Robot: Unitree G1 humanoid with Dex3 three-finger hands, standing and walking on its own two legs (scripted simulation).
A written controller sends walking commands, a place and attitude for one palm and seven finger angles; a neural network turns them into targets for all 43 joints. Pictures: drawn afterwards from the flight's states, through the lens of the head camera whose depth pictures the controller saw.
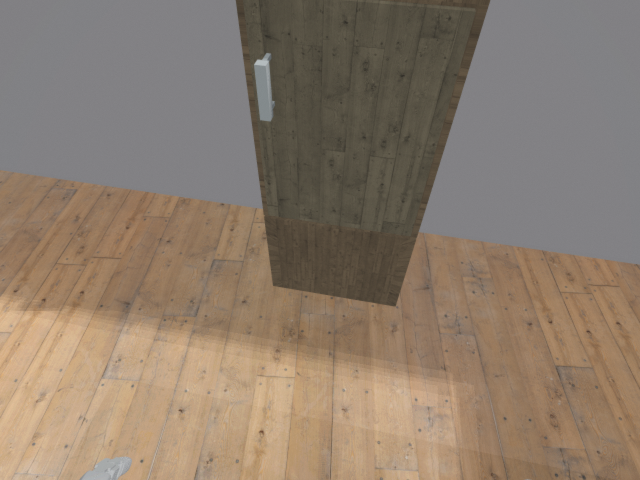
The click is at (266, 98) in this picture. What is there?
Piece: cupboard door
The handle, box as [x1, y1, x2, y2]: [254, 53, 274, 120]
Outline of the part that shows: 270,53 266,53 261,60 257,59 254,64 260,119 262,120 271,119 272,108 274,105 274,101 271,100 268,62 270,59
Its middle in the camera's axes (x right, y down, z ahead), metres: -0.12 -0.32 +0.83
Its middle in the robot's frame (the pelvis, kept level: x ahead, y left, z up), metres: +0.84 +0.17 +0.07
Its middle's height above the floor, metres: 0.84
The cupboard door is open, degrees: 0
